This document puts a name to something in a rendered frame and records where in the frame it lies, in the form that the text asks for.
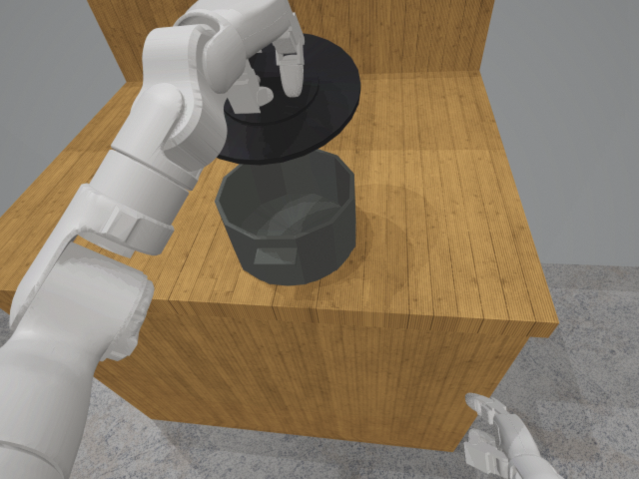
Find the left robot upper arm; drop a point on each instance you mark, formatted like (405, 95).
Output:
(89, 308)

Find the knob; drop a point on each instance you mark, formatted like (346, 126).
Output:
(265, 66)

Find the right robot forearm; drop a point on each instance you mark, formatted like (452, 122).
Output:
(530, 466)

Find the right robot hand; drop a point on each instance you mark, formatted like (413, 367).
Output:
(491, 454)

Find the pot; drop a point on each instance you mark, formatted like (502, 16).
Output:
(290, 223)

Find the left robot forearm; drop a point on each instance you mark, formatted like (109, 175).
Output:
(176, 127)

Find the lid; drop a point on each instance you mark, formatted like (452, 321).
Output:
(291, 127)

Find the table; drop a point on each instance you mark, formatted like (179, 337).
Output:
(443, 288)

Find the left robot hand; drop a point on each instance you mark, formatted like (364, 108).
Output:
(260, 23)

